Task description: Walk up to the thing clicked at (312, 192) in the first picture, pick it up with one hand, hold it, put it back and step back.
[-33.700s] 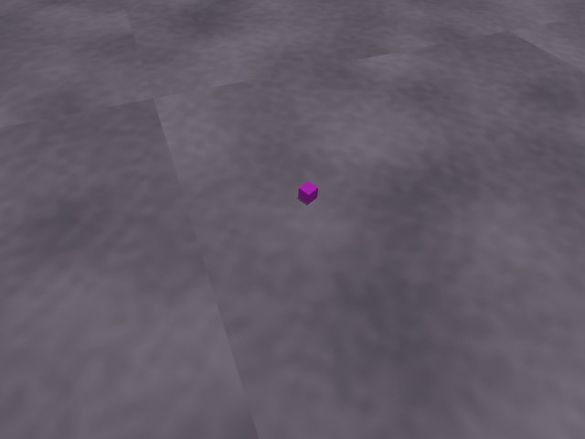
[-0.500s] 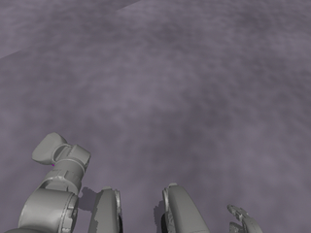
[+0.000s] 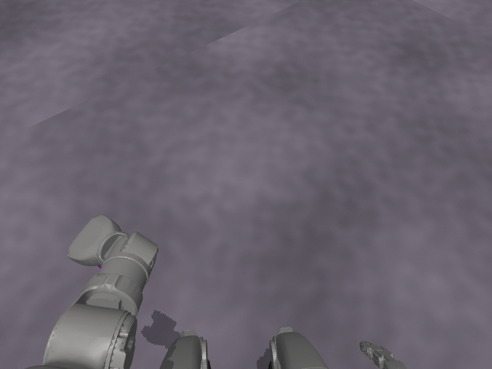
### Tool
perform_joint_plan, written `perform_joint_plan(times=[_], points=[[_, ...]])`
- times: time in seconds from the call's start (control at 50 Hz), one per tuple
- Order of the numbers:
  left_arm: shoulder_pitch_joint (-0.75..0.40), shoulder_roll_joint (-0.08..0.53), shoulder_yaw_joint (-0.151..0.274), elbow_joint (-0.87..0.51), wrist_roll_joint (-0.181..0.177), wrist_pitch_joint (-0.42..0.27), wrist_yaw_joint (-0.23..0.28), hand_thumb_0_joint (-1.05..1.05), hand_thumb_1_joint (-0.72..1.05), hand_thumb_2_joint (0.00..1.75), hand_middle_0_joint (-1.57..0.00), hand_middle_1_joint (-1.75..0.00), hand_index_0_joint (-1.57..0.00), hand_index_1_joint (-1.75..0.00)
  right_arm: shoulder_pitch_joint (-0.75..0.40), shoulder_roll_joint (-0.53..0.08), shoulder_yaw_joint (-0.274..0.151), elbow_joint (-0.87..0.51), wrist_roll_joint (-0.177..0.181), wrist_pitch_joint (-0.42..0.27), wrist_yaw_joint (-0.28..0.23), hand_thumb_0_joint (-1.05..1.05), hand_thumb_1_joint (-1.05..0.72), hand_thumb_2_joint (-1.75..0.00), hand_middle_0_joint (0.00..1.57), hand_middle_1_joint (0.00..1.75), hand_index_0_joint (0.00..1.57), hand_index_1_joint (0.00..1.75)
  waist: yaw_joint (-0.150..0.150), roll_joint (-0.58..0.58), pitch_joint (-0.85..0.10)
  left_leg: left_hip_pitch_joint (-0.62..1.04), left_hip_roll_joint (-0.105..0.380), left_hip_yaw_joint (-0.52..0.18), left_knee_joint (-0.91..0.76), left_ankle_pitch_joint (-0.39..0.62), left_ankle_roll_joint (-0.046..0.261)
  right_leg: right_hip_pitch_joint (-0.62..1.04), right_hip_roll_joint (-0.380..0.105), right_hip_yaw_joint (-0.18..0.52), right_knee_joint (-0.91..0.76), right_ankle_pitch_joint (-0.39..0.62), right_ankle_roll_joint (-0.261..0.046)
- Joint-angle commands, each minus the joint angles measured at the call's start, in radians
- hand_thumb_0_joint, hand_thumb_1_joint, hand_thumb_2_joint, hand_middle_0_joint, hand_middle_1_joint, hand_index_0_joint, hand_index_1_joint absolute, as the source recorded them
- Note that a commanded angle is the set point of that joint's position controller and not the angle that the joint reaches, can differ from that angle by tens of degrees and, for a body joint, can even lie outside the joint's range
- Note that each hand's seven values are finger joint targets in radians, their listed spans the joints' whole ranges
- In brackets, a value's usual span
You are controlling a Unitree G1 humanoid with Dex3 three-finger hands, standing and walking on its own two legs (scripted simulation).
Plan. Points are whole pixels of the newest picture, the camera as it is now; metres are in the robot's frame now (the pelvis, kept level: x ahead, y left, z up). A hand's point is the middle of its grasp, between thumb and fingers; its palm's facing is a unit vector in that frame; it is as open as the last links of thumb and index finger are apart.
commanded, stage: lift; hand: left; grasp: from above
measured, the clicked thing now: (119, 257) +0.34 +0.23 -0.12
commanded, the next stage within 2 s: hold in 0.14 s
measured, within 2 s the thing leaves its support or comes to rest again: neither
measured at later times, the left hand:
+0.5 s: hand (100, 250) +0.32 +0.23 -0.03, palm faces -0.24 -0.42 -0.88, open 9.5 cm
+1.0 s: hand (100, 239) +0.33 +0.22 -0.01, palm faces -0.21 -0.41 -0.89, open 9.6 cm
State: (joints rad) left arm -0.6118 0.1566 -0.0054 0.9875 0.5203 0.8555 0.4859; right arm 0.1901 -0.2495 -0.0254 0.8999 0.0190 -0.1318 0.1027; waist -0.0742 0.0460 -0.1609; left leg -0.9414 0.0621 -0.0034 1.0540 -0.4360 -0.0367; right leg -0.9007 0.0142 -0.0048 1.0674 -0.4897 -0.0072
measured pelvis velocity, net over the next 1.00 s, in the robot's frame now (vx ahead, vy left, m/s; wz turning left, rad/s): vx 0.03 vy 0.01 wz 0.01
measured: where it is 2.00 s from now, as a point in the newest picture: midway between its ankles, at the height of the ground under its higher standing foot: outside the picture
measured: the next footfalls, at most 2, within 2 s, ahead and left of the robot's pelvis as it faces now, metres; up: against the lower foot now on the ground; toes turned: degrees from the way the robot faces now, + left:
none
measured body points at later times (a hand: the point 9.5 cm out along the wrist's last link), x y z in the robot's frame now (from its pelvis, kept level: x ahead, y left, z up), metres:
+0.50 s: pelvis +0.02 +0.01 +0.04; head +0.06 +0.01 +0.49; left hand +0.34 +0.25 +0.02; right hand +0.11 -0.24 -0.09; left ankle +0.03 +0.14 -0.66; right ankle +0.01 -0.11 -0.66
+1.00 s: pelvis +0.03 +0.01 +0.05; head +0.06 +0.00 +0.50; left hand +0.34 +0.24 +0.04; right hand +0.14 -0.25 -0.07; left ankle +0.03 +0.14 -0.66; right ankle +0.01 -0.11 -0.66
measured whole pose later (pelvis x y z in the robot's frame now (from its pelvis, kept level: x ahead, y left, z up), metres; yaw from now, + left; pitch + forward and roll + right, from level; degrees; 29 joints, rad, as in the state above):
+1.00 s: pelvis +0.03 +0.01 +0.05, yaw +1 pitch +9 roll +0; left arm -0.64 0.10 -0.06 1.11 0.50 0.86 0.50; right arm 0.19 -0.28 -0.01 0.87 0.01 -0.14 0.12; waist -0.03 0.02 -0.09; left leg -0.52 0.04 0.02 0.70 -0.33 -0.03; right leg -0.48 -0.01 0.00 0.72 -0.38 0.00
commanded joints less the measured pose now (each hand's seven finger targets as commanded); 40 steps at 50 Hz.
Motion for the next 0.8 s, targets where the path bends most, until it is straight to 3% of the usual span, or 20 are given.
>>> perform_joint_plan(times=[0.0,0.06,0.08,0.1,0.14,0.18,0.24,0.28,0.36,0.46,0.52,0.56,0.58,0.66,0.68,0.7,0.72,0.78], points=[[-0.396,0.151,-0.064,-0.143,0.059,0.041,0.039,0.0,0.7,0.63,-0.96,-0.75,-1.0,-0.71,0.055,-0.144,-0.04,-0.044,0.017,-0.035,-0.025,0.0,-0.87,-0.89,0.2,0.3,0.2,0.3,-0.02,-0.039,-0.403,0.426,-0.059,0.017,-0.192,0.276,0.035,0.303,0.043,-0.021,-0.241,0.373,0.015],[-0.428,0.112,-0.068,-0.049,-0.006,0.057,0.035,0.0,0.63,0.67,-0.93,-0.74,-0.96,-0.71,0.039,-0.164,-0.022,-0.049,0.017,-0.056,-0.043,0.0,-0.88,-0.89,0.2,0.3,0.2,0.3,-0.022,-0.038,-0.259,0.429,-0.054,0.006,-0.261,0.185,0.027,0.27,0.038,-0.024,-0.3,0.23,0.002],[-0.44,0.125,-0.057,-0.017,-0.016,0.057,0.034,0.0,0.61,0.7,-0.94,-0.72,-0.95,-0.71,0.029,-0.175,-0.021,-0.054,0.02,-0.062,-0.046,0.0,-0.88,-0.89,0.2,0.3,0.2,0.3,-0.009,-0.028,-0.229,0.429,-0.052,0.006,-0.282,0.154,0.024,0.274,0.034,-0.027,-0.317,0.196,0.0],[-0.445,0.108,-0.07,0.025,-0.022,0.064,0.028,0.0,0.59,0.72,-0.92,-0.72,-0.93,-0.71,0.027,-0.17,-0.01,-0.049,0.019,-0.067,-0.048,0.0,-0.88,-0.89,0.2,0.3,0.2,0.3,-0.019,-0.038,-0.184,0.414,-0.052,0.005,-0.293,0.139,0.025,0.263,0.032,-0.025,-0.331,0.178,0.0],[-0.472,0.125,-0.059,0.076,-0.011,0.055,0.02,0.0,0.59,0.74,-0.95,-0.69,-0.94,-0.7,0.024,-0.171,-0.009,-0.057,0.018,-0.075,-0.048,0.0,-0.89,-0.9,0.2,0.3,0.2,0.3,-0.007,-0.041,-0.157,0.394,-0.055,0.018,-0.297,0.149,0.027,0.284,0.027,-0.021,-0.35,0.191,0.004],[-0.461,0.12,-0.065,0.109,0.011,0.043,0.014,0.0,0.57,0.73,-0.94,-0.68,-0.93,-0.7,0.022,-0.158,-0.006,-0.064,0.013,-0.08,-0.041,0.0,-0.89,-0.9,0.2,0.3,0.2,0.3,-0.002,-0.047,-0.15,0.389,-0.06,0.025,-0.306,0.172,0.03,0.305,0.021,-0.019,-0.359,0.221,0.002],[-0.446,0.129,-0.062,0.129,0.048,0.025,0.019,0.0,0.67,0.75,-1.05,-0.66,-1.02,-0.69,0.037,-0.156,-0.016,-0.078,0.005,-0.079,-0.026,0.0,-0.9,-0.9,0.2,0.3,0.2,0.3,0.014,-0.047,-0.188,0.414,-0.061,0.03,-0.315,0.225,0.028,0.348,0.016,-0.018,-0.361,0.278,0.002],[-0.466,0.11,-0.07,0.075,0.053,0.009,0.03,0.0,0.73,0.75,-1.07,-0.68,-1.06,-0.7,0.047,-0.151,-0.02,-0.083,0.0,-0.082,-0.016,0.0,-0.9,-0.9,0.2,0.3,0.2,0.3,0.009,-0.035,-0.248,0.457,-0.059,0.026,-0.319,0.277,0.026,0.377,0.017,-0.021,-0.348,0.338,0.001],[-0.491,0.163,-0.05,-0.048,0.058,-0.012,0.052,0.0,0.69,0.71,-1.04,-0.68,-1.02,-0.69,0.038,-0.17,-0.032,-0.103,-0.003,-0.069,-0.002,0.0,-0.9,-0.9,0.2,0.3,0.2,0.3,0.03,0.018,-0.36,0.545,-0.057,0.027,-0.328,0.366,0.019,0.451,0.021,-0.027,-0.335,0.422,-0.004],[-0.484,0.173,-0.077,-0.118,0.078,-0.016,0.043,0.0,0.64,0.7,-1.01,-0.64,-0.99,-0.66,0.02,-0.172,-0.022,-0.099,0.002,-0.054,-0.008,0.0,-0.9,-0.9,0.2,0.3,0.2,0.3,0.015,-0.008,-0.349,0.578,-0.057,0.024,-0.351,0.372,0.027,0.476,0.024,-0.023,-0.368,0.441,0.002],[-0.462,0.148,-0.09,-0.106,0.071,-0.011,0.038,0.0,0.63,0.68,-1.0,-0.63,-0.98,-0.66,0.003,-0.164,-0.018,-0.098,0.003,-0.05,-0.01,0.0,-0.9,-0.9,0.2,0.3,0.2,0.3,0.026,0.009,-0.297,0.581,-0.058,0.03,-0.381,0.342,0.023,0.474,0.023,-0.024,-0.39,0.396,-0.003],[-0.443,0.105,-0.111,-0.075,0.063,-0.002,0.035,0.0,0.6,0.7,-0.98,-0.65,-0.96,-0.67,0.001,-0.16,-0.011,-0.102,0.003,-0.052,-0.011,0.0,-0.9,-0.9,0.2,0.3,0.2,0.3,0.015,-0.018,-0.267,0.588,-0.056,0.025,-0.396,0.334,0.025,0.474,0.023,-0.027,-0.404,0.389,-0.001],[-0.436,0.119,-0.101,-0.057,0.059,0.004,0.038,0.0,0.59,0.7,-0.99,-0.63,-0.96,-0.67,-0.003,-0.165,-0.013,-0.106,0.006,-0.051,-0.01,0.0,-0.9,-0.9,0.2,0.3,0.2,0.3,0.029,-0.012,-0.244,0.575,-0.061,0.033,-0.401,0.326,0.027,0.482,0.022,-0.024,-0.416,0.384,-0.001],[-0.395,0.091,-0.09,0.021,0.031,0.025,0.038,0.0,0.56,0.76,-0.97,-0.66,-0.93,-0.7,0.005,-0.172,-0.022,-0.101,0.003,-0.053,-0.001,0.0,-0.9,-0.9,0.2,0.3,0.2,0.3,0.029,-0.06,-0.215,0.564,-0.064,0.037,-0.4,0.355,0.03,0.498,0.021,-0.018,-0.424,0.427,0.004],[-0.429,0.088,-0.09,0.004,0.021,0.023,0.042,0.0,0.56,0.78,-0.98,-0.66,-0.93,-0.7,0.002,-0.171,-0.023,-0.108,0.003,-0.054,0.002,0.0,-0.9,-0.9,0.2,0.3,0.2,0.3,0.028,-0.062,-0.203,0.568,-0.064,0.037,-0.405,0.361,0.031,0.502,0.021,-0.019,-0.433,0.438,0.004],[-0.425,0.11,-0.073,0.031,0.019,0.026,0.046,0.0,0.58,0.81,-0.99,-0.67,-0.94,-0.72,0.003,-0.175,-0.027,-0.105,-0.001,-0.055,0.004,0.0,-0.9,-0.9,0.2,0.3,0.2,0.3,0.039,-0.074,-0.198,0.557,-0.064,0.038,-0.403,0.365,0.03,0.509,0.019,-0.018,-0.432,0.443,0.005],[-0.419,0.08,-0.085,0.027,0.01,0.024,0.044,0.0,0.57,0.82,-0.99,-0.67,-0.94,-0.72,-0.003,-0.17,-0.024,-0.111,0.0,-0.054,0.006,0.0,-0.9,-0.9,0.2,0.3,0.2,0.3,0.028,-0.095,-0.215,0.573,-0.063,0.038,-0.403,0.374,0.034,0.518,0.018,-0.017,-0.432,0.462,0.005],[-0.451,0.117,-0.067,0.041,0.017,0.021,0.05,0.0,0.6,0.81,-1.01,-0.66,-0.96,-0.72,0.0,-0.175,-0.028,-0.11,0.0,-0.054,0.011,0.0,-0.9,-0.9,0.2,0.3,0.2,0.3,0.036,-0.081,-0.211,0.571,-0.064,0.041,-0.408,0.384,0.032,0.518,0.019,-0.015,-0.434,0.471,0.004]])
